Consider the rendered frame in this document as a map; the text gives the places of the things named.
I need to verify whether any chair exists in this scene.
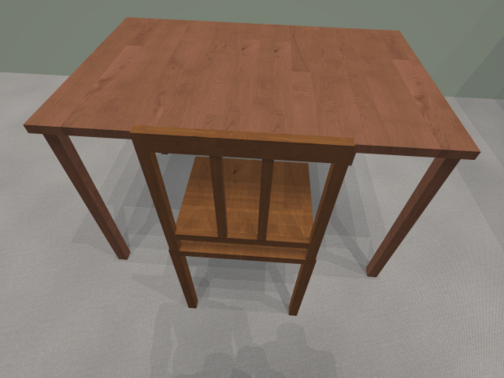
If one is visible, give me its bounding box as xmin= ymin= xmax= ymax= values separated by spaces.
xmin=129 ymin=125 xmax=355 ymax=316

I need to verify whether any table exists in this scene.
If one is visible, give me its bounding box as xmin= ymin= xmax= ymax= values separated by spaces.
xmin=23 ymin=17 xmax=481 ymax=277

